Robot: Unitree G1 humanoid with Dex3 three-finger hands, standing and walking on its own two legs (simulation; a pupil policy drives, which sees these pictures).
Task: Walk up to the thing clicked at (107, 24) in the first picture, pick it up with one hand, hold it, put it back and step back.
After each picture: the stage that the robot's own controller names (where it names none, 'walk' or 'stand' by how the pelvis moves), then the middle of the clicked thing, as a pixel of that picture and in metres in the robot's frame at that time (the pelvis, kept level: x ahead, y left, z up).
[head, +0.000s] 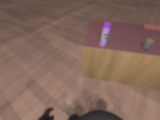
stand; (104, 35) +0.86 -0.08 +0.03
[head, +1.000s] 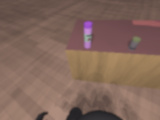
walk; (87, 36) +0.74 +0.12 +0.06
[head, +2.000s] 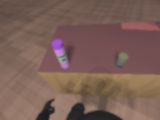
stand; (61, 55) +0.44 +0.27 +0.06
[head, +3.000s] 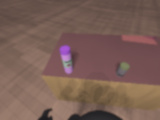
stand; (67, 61) +0.44 +0.23 +0.03
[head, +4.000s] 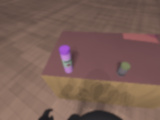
stand; (66, 60) +0.44 +0.23 +0.03
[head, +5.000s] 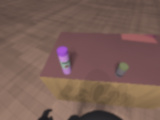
stand; (65, 61) +0.42 +0.24 +0.03
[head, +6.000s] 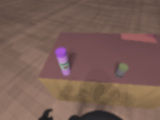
stand; (64, 63) +0.41 +0.25 +0.03
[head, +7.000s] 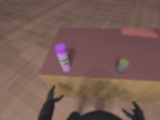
rise first; (63, 59) +0.43 +0.25 +0.03
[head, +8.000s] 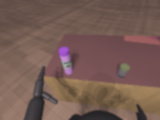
go down; (66, 62) +0.42 +0.26 +0.03
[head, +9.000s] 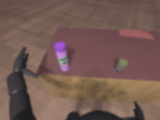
go down; (62, 58) +0.44 +0.24 +0.05
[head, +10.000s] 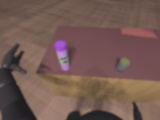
go down; (63, 57) +0.44 +0.24 +0.05
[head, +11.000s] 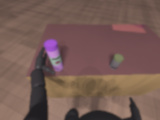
close in; (55, 57) +0.42 +0.26 +0.07
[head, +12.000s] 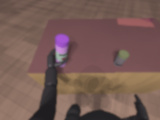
close; (61, 53) +0.43 +0.22 +0.09
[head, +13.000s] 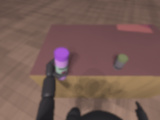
lift; (61, 66) +0.34 +0.21 +0.09
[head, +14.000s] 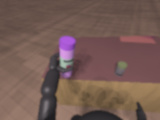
lift; (66, 60) +0.31 +0.17 +0.21
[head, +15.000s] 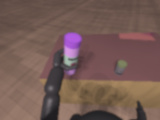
hold; (71, 57) +0.32 +0.14 +0.22
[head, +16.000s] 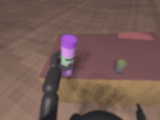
hold; (67, 58) +0.33 +0.17 +0.20
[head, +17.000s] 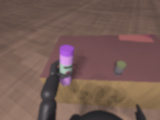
crouch; (66, 67) +0.30 +0.18 +0.15
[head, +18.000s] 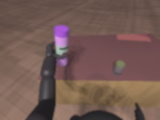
lower; (62, 48) +0.39 +0.21 +0.22
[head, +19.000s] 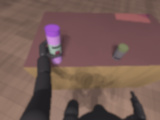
lower; (55, 47) +0.46 +0.24 +0.11
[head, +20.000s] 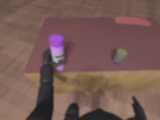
lower; (58, 55) +0.41 +0.22 +0.10
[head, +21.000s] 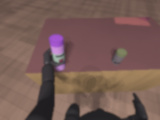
lower; (58, 55) +0.42 +0.22 +0.10
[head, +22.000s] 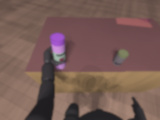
lower; (59, 53) +0.42 +0.22 +0.10
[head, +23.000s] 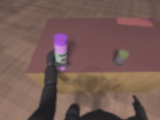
open; (61, 54) +0.42 +0.21 +0.10
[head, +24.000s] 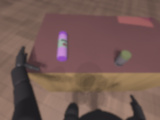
sink last; (62, 45) +0.56 +0.24 +0.00
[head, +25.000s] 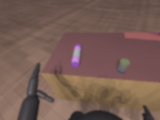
sink last; (76, 54) +0.59 +0.22 -0.02
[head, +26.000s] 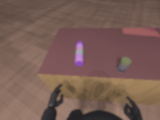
stand; (79, 52) +0.58 +0.16 -0.02
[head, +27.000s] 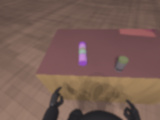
stand; (82, 52) +0.59 +0.12 -0.01
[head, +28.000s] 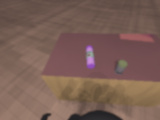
stand; (90, 56) +0.61 +0.06 -0.06
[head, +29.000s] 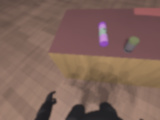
walk; (102, 33) +0.74 -0.04 -0.03
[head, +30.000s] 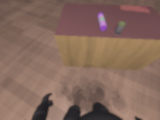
walk; (101, 21) +1.02 -0.05 -0.05
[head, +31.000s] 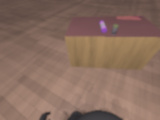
stand; (102, 26) +1.27 -0.05 -0.04
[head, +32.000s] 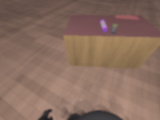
stand; (103, 25) +1.27 -0.08 -0.06
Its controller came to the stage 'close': yes
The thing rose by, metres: 0.24
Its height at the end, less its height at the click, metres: -0.09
